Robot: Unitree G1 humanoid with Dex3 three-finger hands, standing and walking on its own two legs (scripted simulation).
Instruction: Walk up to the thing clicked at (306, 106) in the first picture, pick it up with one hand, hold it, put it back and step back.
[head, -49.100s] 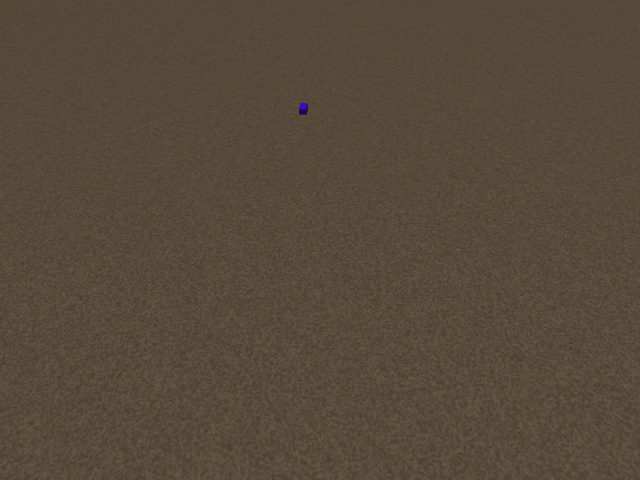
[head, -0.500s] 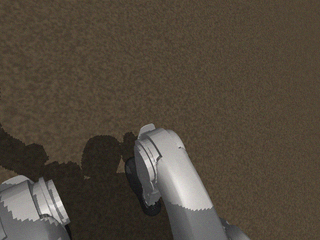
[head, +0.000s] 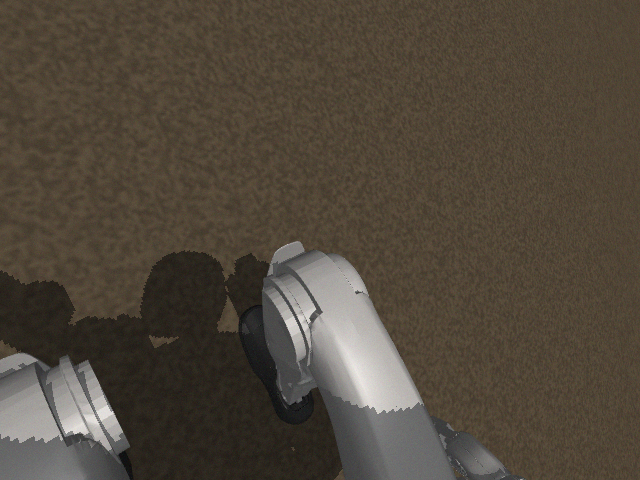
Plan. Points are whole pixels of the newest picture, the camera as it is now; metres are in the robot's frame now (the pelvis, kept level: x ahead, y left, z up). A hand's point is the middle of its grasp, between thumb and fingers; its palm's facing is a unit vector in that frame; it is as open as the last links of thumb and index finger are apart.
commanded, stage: rest palm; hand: left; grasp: from above
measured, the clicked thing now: out of the picture +0.51 +0.29 -0.29
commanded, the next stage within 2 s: close in 0.62 s
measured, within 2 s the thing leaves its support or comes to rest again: neither
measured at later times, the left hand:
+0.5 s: hand out of the picture +0.49 +0.27 -0.25, palm faces -0.45 -0.04 -0.89, open 13.9 cm
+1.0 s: hand out of the picture +0.49 +0.27 -0.25, palm faces -0.46 -0.05 -0.88, open 13.2 cm
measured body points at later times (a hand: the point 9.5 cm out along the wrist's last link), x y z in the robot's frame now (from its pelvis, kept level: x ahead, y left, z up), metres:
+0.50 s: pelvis +0.00 +0.00 +0.00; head +0.28 +0.13 +0.32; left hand +0.51 +0.27 -0.20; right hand +0.03 -0.24 -0.05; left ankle +0.06 +0.12 -0.27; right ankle +0.13 -0.14 -0.27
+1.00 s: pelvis +0.00 +0.00 +0.00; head +0.29 +0.13 +0.32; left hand +0.51 +0.27 -0.20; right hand +0.02 -0.25 -0.04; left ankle +0.06 +0.12 -0.27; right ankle +0.13 -0.14 -0.27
